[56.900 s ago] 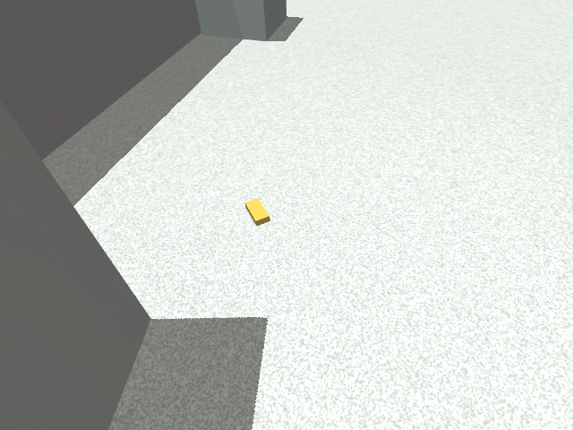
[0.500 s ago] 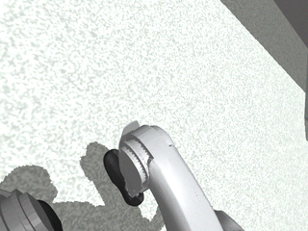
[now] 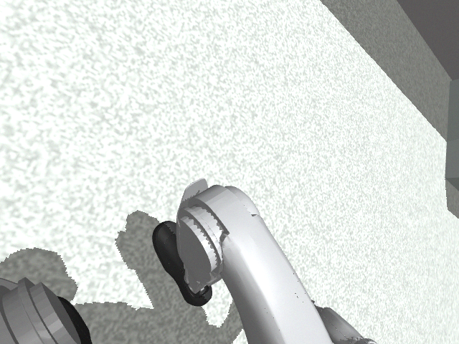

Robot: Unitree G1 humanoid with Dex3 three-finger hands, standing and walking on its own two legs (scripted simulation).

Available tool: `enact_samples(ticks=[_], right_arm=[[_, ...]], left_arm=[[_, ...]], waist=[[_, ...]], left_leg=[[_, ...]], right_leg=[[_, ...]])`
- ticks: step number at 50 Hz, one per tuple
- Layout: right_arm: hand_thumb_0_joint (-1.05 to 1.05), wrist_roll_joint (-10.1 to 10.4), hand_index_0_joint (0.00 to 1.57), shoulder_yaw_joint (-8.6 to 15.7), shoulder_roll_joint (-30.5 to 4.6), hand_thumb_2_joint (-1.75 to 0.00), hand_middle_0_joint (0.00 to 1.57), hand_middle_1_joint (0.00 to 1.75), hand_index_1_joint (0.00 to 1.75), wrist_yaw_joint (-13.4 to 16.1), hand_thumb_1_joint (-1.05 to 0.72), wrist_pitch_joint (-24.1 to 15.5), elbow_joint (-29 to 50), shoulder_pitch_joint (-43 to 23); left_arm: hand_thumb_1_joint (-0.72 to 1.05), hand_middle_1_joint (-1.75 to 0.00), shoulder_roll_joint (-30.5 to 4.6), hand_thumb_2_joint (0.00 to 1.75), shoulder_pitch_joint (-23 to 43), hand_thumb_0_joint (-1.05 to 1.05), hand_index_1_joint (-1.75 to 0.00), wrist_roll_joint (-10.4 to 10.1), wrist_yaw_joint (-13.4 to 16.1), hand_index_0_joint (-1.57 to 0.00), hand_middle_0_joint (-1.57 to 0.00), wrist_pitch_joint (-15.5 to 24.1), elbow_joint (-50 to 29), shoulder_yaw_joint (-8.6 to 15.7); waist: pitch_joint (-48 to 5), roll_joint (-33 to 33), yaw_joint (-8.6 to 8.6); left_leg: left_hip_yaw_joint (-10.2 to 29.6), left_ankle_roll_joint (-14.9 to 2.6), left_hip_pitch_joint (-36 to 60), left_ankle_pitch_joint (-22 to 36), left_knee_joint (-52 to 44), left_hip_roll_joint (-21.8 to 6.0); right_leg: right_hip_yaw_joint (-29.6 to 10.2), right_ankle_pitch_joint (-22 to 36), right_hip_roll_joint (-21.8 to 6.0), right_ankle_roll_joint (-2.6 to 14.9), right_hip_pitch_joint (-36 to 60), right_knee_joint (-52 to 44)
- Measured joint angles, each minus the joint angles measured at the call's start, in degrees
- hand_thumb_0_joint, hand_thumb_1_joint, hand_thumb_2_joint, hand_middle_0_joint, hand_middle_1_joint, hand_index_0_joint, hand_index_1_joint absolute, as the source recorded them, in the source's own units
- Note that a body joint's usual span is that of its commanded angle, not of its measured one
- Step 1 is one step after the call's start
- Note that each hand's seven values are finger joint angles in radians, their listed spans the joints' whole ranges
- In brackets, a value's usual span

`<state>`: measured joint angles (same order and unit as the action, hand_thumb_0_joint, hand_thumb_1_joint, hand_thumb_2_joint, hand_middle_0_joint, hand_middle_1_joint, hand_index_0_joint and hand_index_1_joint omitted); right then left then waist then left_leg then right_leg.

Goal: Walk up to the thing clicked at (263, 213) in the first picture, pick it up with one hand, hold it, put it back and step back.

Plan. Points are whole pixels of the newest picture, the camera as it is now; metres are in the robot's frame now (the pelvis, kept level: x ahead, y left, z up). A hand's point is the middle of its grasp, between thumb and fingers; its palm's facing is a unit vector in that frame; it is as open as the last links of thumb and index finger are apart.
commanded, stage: rest palm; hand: left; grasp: from above
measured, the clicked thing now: out of the picture +0.52 +0.32 -0.30
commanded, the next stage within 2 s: close in 0.44 s
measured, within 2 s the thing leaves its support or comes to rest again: neither
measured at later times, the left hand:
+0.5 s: hand out of the picture +0.49 +0.32 -0.27, palm faces -0.47 -0.12 -0.87, open 10.4 cm
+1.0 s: hand out of the picture +0.49 +0.32 -0.27, palm faces -0.47 -0.12 -0.87, open 9.7 cm
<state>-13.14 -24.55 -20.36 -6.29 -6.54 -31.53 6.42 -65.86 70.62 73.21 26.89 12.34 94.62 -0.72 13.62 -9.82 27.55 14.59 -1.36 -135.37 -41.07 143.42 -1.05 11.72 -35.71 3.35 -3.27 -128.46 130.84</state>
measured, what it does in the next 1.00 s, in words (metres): stands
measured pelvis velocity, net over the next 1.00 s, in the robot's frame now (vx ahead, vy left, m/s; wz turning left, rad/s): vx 0.00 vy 0.00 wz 0.00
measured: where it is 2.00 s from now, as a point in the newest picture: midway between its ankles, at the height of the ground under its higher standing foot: (140, 316)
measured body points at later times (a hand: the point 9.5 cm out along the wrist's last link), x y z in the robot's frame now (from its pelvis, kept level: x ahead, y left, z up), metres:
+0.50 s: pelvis +0.00 +0.00 +0.00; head +0.31 +0.13 +0.29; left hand +0.52 +0.32 -0.22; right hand +0.03 -0.25 -0.05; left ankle +0.06 +0.12 -0.29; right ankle +0.13 -0.11 -0.29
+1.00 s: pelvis +0.00 +0.00 +0.00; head +0.31 +0.14 +0.29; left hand +0.52 +0.32 -0.22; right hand +0.04 -0.25 -0.04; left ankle +0.06 +0.12 -0.29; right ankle +0.13 -0.11 -0.29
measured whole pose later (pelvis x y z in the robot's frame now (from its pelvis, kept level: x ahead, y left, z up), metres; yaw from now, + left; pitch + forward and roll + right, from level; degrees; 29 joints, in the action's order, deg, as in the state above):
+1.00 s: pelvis +0.00 +0.00 +0.00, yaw +0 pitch +30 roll -17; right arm -13.6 -25.7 -20.3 -5.4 -5.1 -30.8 5.2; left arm -66.8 70.6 72.0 26.1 12.3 94.1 -1.6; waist 14.4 -9.9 27.4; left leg 14.9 -1.3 -134.9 -40.9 143.2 -1.1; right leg 12.0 -35.4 3.3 -3.3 -127.9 130.4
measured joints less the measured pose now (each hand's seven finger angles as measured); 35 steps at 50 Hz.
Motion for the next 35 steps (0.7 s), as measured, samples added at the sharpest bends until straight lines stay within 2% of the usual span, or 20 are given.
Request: enact_samples(ticks=[7,16,19,26,30,35], right_arm=[[-0.01,-0.02,0.2,-0.56,0.18,-0.9,0.21,0.3,0.3,-0.28,-0.91,-0.08,0.24,-0.2],[-0.01,0.0,0.2,-0.87,0.23,-0.9,0.21,0.3,0.3,-0.05,-0.91,-0.17,0.5,-0.37],[-0.01,-0.06,0.2,-1.07,0.09,-0.9,0.21,0.3,0.3,0.04,-0.91,0.09,0.6,-0.59],[-0.01,-0.12,0.2,-1.31,-0.28,-0.9,0.21,0.3,0.3,0.58,-0.91,0.59,0.81,-0.8],[-0.01,-0.16,0.2,-1.18,-0.36,-0.9,0.21,0.3,0.3,0.87,-0.91,0.77,0.86,-0.63],[-0.01,-0.31,0.2,-1.39,-0.34,-0.9,0.21,0.3,0.3,0.89,-0.91,1.15,0.78,-0.9]], left_arm=[[0.01,-0.62,-0.08,0.58,-0.2,0.0,-0.61,-0.03,0.16,-0.5,-0.49,-0.23,0.42,-0.2],[0.04,-0.6,-0.42,0.55,-0.23,0.0,-0.58,-0.22,-0.45,-0.53,-0.52,-0.2,-0.49,0.86],[0.05,-0.6,-0.71,0.54,-0.09,0.0,-0.58,-0.69,-0.13,-0.54,-0.52,-0.27,0.12,0.06],[0.06,-0.59,-1.19,0.53,0.01,0.0,-0.57,-1.34,-0.36,-0.55,-0.53,0.0,0.22,-0.23],[0.07,-0.59,-1.41,0.53,-0.2,0.0,-0.57,-0.94,-1.22,-0.56,-0.54,0.46,-0.91,0.34],[0.11,-0.58,-1.43,0.49,-0.16,0.0,-0.55,-1.5,-0.58,-0.58,-0.56,0.38,-0.5,-0.56]], waist=[[-0.08,0.18,0.1],[0.55,0.21,0.03],[0.85,0.21,0.15],[1.29,0.22,0.2],[1.37,0.12,-0.06],[1.39,-0.11,-0.06]], left_leg=[[0.03,-0.12,-0.22,0.13,0.14,0.05],[-0.18,-0.13,-0.45,0.5,0.2,0.01],[-0.1,-0.13,-0.34,0.49,0.28,0.0],[0.07,-0.14,-0.22,0.53,0.31,-0.03],[0.08,-0.08,-0.09,0.46,0.21,-0.12],[0.18,-0.07,0.25,0.31,0.13,-0.1]], right_leg=[[0.05,0.08,-0.03,-0.02,-0.09,0.05],[-0.13,0.42,-0.06,-0.06,-0.42,0.27],[-0.07,0.45,-0.04,-0.15,-0.33,0.32],[0.07,0.55,0.01,-0.14,-0.15,0.22],[0.08,0.58,0.06,-0.07,-0.09,0.1],[0.17,0.45,0.04,-0.14,0.28,-0.03]])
